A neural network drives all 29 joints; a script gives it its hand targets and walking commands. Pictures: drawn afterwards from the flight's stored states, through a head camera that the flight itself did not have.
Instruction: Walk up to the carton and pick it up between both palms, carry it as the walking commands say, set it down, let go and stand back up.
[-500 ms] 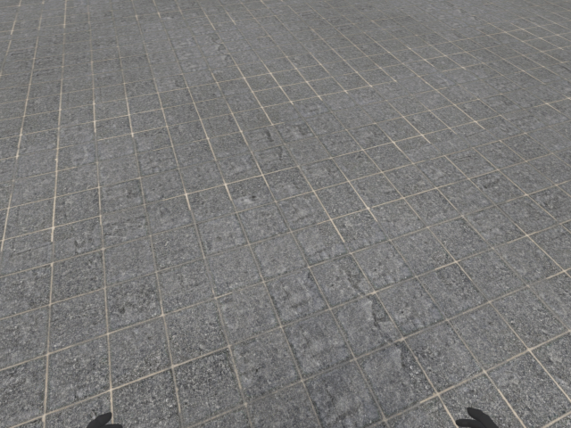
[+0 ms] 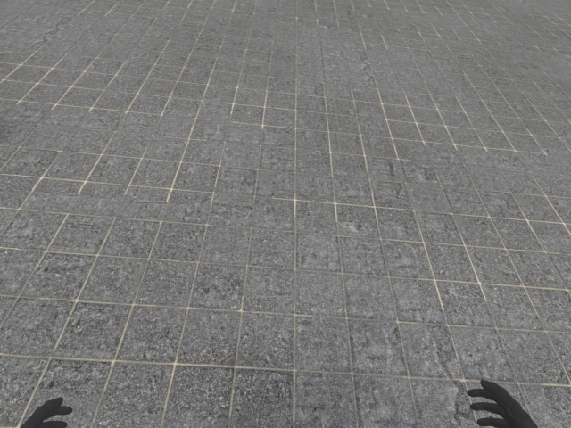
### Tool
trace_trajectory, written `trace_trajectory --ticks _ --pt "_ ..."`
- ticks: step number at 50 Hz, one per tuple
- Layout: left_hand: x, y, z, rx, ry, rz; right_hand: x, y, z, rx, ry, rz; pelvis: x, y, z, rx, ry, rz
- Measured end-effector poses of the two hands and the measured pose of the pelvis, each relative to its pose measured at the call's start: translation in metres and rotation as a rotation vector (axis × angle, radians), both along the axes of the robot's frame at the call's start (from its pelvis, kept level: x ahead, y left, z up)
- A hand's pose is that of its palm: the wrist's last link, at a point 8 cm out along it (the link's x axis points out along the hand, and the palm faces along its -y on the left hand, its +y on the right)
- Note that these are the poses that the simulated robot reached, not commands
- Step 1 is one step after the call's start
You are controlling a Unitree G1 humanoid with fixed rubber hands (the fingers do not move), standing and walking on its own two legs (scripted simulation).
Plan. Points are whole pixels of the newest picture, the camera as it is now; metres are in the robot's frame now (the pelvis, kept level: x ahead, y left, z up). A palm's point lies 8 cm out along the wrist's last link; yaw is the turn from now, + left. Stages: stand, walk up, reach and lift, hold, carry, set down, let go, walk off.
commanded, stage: walk up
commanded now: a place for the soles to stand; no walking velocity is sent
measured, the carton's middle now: out of the picture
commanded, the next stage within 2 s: none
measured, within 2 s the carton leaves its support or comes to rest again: neither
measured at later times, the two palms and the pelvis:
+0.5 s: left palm out of the picture +0.07 +0.36 -0.04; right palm (345, 214) +0.51 -0.14 -0.05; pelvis +0.22 +0.05 +0.01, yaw +24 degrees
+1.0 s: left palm out of the picture +0.40 +0.58 -0.05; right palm (262, 149) +0.70 +0.03 -0.05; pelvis +0.46 +0.25 +0.01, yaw +38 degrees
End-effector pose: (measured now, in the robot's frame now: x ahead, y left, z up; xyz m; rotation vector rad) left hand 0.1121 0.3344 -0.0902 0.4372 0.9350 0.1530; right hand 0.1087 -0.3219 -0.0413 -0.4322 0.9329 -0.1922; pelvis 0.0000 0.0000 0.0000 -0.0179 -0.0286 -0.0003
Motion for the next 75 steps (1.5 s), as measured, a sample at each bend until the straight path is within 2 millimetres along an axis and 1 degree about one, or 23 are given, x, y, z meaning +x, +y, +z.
trace_trajectory --ticks 4,8,10,12,15,19,23,27,31,35,38,40,43,47,52,54,56,58,60,64,67,71,75 --pt "0.034 -0.005 0.023 -0.035 -0.072 -0.013 0.029 0.017 0.0 0.013 0.049 0.049 0.029 0.007 0.013 -0.008 -0.006 0.07" --pt "0.05 0.002 0.042 -0.001 -0.081 0.031 0.076 0.022 -0.01 0.045 0.067 0.101 0.069 0.01 0.016 -0.008 -0.015 0.126" --pt "0.052 0.01 0.047 0.036 -0.079 0.077 0.11 0.023 -0.019 0.068 0.056 0.125 0.092 0.009 0.011 -0.005 -0.018 0.156" --pt "0.048 0.024 0.047 0.103 -0.094 0.137 0.153 0.026 -0.033 0.08 0.037 0.17 0.118 0.005 -0.002 0.01 -0.01 0.205" --pt "0.023 0.038 0.045 0.186 -0.077 0.279 0.222 0.045 -0.047 0.067 0.031 0.276 0.144 0.008 -0.013 -0.017 -0.023 0.265" --pt "-0.015 0.032 0.05 0.171 0.016 0.423 0.303 0.095 -0.036 0.113 -0.009 0.42 0.174 0.023 -0.001 -0.028 -0.047 0.332" --pt "-0.035 0.025 0.053 0.118 0.103 0.515 0.37 0.15 -0.018 0.141 -0.03 0.547 0.207 0.042 0.011 -0.014 -0.045 0.391" --pt "-0.037 0.027 0.047 0.064 0.172 0.59 0.429 0.213 -0.007 0.142 -0.044 0.661 0.242 0.069 0.014 -0.011 -0.033 0.445" --pt "-0.023 0.05 0.029 0.021 0.213 0.664 0.486 0.285 -0.004 0.126 -0.064 0.766 0.282 0.107 0.006 -0.018 -0.008 0.492" --pt "0.01 0.092 -0.001 -0.024 0.219 0.722 0.539 0.351 -0.012 0.09 -0.13 0.812 0.32 0.155 -0.014 -0.008 0.008 0.545" --pt "0.064 0.124 -0.007 -0.067 0.14 0.698 0.554 0.374 -0.014 0.076 -0.128 0.779 0.34 0.179 -0.013 -0.011 -0.006 0.582" --pt "0.109 0.147 0.0 -0.077 0.058 0.648 0.556 0.377 -0.01 0.066 -0.098 0.745 0.357 0.191 -0.004 -0.002 -0.013 0.599" --pt "0.172 0.181 0.015 -0.069 -0.055 0.589 0.56 0.369 -0.004 0.038 -0.051 0.695 0.385 0.209 0.006 0.012 -0.017 0.627" --pt "0.24 0.219 0.033 -0.038 -0.135 0.541 0.575 0.355 -0.001 0.004 -0.003 0.636 0.426 0.233 0.012 0.023 -0.018 0.645" --pt "0.308 0.256 0.044 0.011 -0.157 0.519 0.613 0.351 -0.016 -0.003 0.059 0.59 0.485 0.261 0.006 0.021 -0.007 0.665" --pt "0.328 0.27 0.042 0.05 -0.161 0.531 0.635 0.356 -0.03 -0.004 0.086 0.59 0.514 0.272 -0.004 0.019 0.004 0.684" --pt "0.339 0.281 0.04 0.089 -0.165 0.568 0.659 0.369 -0.044 -0.01 0.117 0.602 0.535 0.282 -0.011 -0.004 -0.006 0.707" --pt "0.339 0.286 0.041 0.111 -0.154 0.62 0.684 0.394 -0.05 -0.012 0.133 0.647 0.551 0.293 -0.01 -0.003 -0.024 0.737" --pt "0.331 0.286 0.042 0.106 -0.123 0.679 0.714 0.428 -0.049 0.006 0.116 0.706 0.565 0.306 -0.006 0.003 -0.039 0.757" --pt "0.309 0.282 0.044 0.068 -0.026 0.779 0.77 0.507 -0.037 0.074 0.06 0.819 0.591 0.337 0.004 0.001 -0.055 0.788" --pt "0.295 0.288 0.04 0.04 0.036 0.843 0.806 0.569 -0.026 0.105 0.028 0.904 0.611 0.363 0.007 0.0 -0.055 0.808" --pt "0.289 0.311 0.025 0.003 0.087 0.919 0.848 0.651 -0.013 0.097 -0.023 1.013 0.638 0.408 0.002 -0.004 -0.038 0.836" --pt "0.297 0.349 -0.002 -0.044 0.118 0.971 0.887 0.724 -0.011 0.058 -0.107 1.065 0.659 0.462 -0.015 0.0 -0.014 0.866"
